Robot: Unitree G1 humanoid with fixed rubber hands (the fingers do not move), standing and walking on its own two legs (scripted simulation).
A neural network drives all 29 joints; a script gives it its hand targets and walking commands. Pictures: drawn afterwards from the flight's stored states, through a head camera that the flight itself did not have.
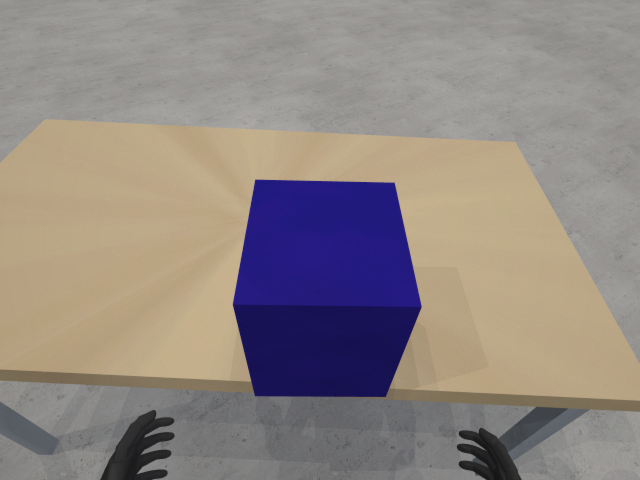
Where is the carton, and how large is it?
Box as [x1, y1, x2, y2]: [233, 180, 421, 396]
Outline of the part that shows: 255,180 233,300 233,307 255,395 385,396 421,307 394,183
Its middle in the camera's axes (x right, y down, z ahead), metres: +0.00 +0.08 +0.57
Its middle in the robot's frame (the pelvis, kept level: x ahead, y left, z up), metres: +0.38 +0.01 +0.00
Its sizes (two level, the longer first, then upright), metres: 0.210 0.200 0.250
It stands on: a table, 0.66 m high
